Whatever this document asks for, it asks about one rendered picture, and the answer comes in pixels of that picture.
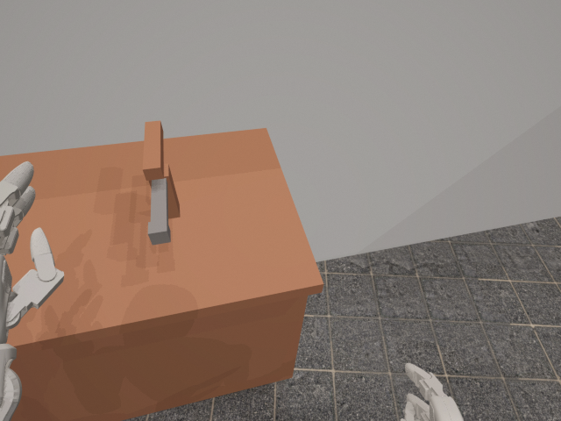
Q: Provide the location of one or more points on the counter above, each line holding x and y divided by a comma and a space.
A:
137, 328

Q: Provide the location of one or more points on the right robot hand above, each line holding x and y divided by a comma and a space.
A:
442, 407

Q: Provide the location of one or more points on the left robot hand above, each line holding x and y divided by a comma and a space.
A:
16, 199

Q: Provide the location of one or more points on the tap lever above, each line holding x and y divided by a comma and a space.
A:
158, 228

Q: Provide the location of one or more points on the left robot forearm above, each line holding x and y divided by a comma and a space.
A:
10, 384

